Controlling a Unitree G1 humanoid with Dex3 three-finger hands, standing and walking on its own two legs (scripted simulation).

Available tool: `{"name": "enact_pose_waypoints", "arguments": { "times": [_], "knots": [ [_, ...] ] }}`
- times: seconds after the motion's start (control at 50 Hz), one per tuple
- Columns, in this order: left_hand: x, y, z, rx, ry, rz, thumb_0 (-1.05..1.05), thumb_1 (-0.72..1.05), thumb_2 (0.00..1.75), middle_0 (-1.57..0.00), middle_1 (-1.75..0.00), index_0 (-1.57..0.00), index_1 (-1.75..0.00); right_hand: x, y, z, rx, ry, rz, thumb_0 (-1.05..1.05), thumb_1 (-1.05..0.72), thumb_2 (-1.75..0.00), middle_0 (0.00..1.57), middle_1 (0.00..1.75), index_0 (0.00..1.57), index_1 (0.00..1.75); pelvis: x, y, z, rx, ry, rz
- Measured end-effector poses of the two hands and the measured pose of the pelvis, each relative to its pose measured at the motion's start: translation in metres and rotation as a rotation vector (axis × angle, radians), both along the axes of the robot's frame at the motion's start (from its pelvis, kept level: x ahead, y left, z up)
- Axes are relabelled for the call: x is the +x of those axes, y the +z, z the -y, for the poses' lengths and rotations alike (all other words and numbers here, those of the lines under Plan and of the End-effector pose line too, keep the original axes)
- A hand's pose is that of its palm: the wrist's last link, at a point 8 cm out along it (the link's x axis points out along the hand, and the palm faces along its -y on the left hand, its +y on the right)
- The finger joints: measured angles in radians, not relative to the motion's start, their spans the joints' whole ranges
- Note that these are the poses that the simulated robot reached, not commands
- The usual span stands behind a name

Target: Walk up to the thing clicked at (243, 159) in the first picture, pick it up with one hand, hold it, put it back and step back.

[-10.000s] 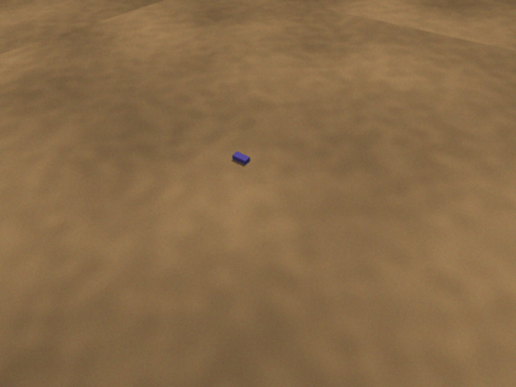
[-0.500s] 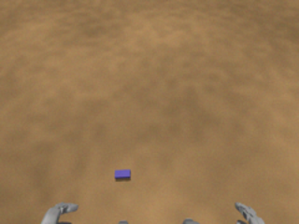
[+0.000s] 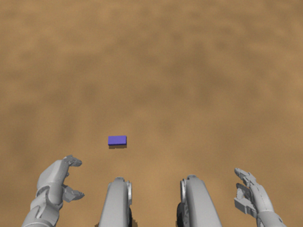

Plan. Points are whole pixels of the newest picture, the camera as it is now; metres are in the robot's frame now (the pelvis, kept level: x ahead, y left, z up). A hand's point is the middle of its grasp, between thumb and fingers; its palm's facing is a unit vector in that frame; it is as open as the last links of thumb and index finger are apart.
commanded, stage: rise first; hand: left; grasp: from above
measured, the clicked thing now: (117, 140) +0.50 +0.18 -0.56
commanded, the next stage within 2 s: none
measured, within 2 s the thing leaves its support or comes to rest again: neither
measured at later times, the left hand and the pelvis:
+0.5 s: hand (91, 155) +0.37 +0.25 -0.31, palm faces -0.47 -0.13 -0.87, open 10.8 cm; pelvis -0.05 +0.00 -0.16, yaw -2 degrees
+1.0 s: hand (98, 145) +0.43 +0.24 -0.38, palm faces -0.45 -0.01 -0.89, open 11.3 cm; pelvis -0.05 +0.01 -0.22, yaw -4 degrees
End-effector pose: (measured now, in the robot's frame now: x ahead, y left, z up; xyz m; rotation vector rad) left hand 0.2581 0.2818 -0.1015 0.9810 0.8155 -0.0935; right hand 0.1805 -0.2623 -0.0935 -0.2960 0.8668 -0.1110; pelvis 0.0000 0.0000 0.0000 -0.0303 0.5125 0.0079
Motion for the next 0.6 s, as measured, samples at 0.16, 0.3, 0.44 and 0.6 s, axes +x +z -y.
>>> {"name": "enact_pose_waypoints", "arguments": {
  "times": [0.16,0.3,0.44,0.6],
  "knots": [
    [0.048,-0.057,0.006,0.140,-0.149,0.051,0.00,-0.05,0.58,-0.54,-0.63,-0.54,-0.62,-0.050,-0.089,0.008,0.016,-0.040,-0.158,0.00,-0.93,-0.91,0.20,0.30,0.20,0.30,-0.024,-0.065,0.004,-0.003,-0.002,-0.066],
    [0.083,-0.103,0.018,0.208,-0.310,0.080,0.00,-0.05,0.60,-0.53,-0.62,-0.53,-0.62,-0.110,-0.142,0.014,0.000,-0.083,-0.301,0.00,-0.92,-0.91,0.20,0.30,0.20,0.30,-0.041,-0.113,0.005,-0.014,-0.009,-0.080],
    [0.110,-0.142,0.025,0.272,-0.429,0.121,0.00,-0.03,0.61,-0.54,-0.59,-0.54,-0.59,-0.159,-0.171,0.019,-0.037,-0.128,-0.409,0.00,-0.91,-0.91,0.20,0.30,0.20,0.30,-0.051,-0.151,0.002,-0.031,-0.016,-0.073],
    [0.134,-0.172,0.028,0.326,-0.516,0.158,0.00,-0.03,0.62,-0.54,-0.55,-0.53,-0.56,-0.193,-0.188,0.018,-0.071,-0.158,-0.486,0.00,-0.91,-0.91,0.20,0.30,0.20,0.30,-0.057,-0.182,-0.003,-0.051,-0.019,-0.063]
  ]
}}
